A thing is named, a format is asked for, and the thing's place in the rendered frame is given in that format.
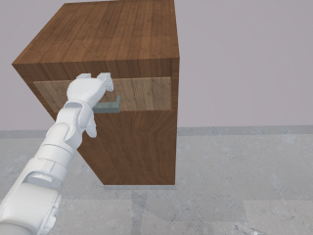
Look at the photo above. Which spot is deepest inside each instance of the cabinet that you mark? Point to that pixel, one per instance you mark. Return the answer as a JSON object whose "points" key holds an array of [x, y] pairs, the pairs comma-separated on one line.
{"points": [[128, 39]]}

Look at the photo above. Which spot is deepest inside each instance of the drawer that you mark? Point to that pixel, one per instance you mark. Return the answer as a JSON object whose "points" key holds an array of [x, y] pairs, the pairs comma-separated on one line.
{"points": [[136, 94]]}

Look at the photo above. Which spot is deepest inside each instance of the robot left forearm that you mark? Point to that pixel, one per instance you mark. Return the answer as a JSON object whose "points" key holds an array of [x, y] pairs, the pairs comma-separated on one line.
{"points": [[49, 166]]}

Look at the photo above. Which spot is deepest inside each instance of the handle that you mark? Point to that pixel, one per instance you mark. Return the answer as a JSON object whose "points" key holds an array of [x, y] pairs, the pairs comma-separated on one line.
{"points": [[107, 107]]}

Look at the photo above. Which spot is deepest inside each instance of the left robot hand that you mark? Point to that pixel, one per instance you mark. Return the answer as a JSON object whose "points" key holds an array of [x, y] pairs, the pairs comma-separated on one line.
{"points": [[90, 90]]}

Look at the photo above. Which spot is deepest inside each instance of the robot left upper arm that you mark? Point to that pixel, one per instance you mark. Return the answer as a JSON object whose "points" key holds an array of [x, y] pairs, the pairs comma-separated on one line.
{"points": [[32, 210]]}

